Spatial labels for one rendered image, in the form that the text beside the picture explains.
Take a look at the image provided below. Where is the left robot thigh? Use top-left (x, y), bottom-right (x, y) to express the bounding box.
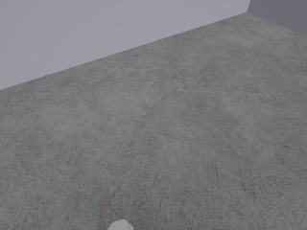
top-left (107, 220), bottom-right (133, 230)

